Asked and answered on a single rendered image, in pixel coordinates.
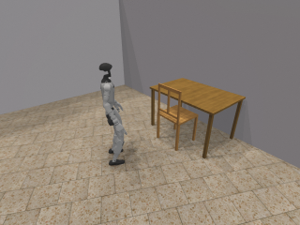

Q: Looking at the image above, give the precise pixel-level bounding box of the right robot forearm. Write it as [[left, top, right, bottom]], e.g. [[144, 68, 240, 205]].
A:
[[104, 103, 119, 126]]

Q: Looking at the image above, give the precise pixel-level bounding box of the right robot upper arm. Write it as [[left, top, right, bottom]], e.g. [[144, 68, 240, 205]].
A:
[[103, 83, 112, 109]]

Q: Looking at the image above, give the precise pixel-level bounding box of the left robot hand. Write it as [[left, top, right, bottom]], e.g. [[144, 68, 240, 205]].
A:
[[113, 102, 123, 113]]

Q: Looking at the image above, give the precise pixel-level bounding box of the robot thigh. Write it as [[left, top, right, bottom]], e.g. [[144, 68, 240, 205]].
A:
[[114, 108, 123, 135], [107, 116, 125, 143]]

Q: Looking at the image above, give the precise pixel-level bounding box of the table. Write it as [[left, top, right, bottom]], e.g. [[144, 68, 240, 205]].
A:
[[149, 78, 246, 158]]

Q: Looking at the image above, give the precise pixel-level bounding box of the right robot hand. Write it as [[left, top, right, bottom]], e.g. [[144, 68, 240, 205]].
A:
[[115, 123, 128, 138]]

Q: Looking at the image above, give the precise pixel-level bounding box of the chair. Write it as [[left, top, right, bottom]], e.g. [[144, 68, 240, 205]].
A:
[[157, 83, 199, 151]]

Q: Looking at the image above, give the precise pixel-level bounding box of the robot right thigh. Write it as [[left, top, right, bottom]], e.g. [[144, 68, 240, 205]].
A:
[[107, 116, 125, 143]]

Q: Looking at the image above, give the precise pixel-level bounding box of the robot left thigh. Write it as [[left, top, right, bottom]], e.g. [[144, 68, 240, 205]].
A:
[[114, 108, 123, 135]]

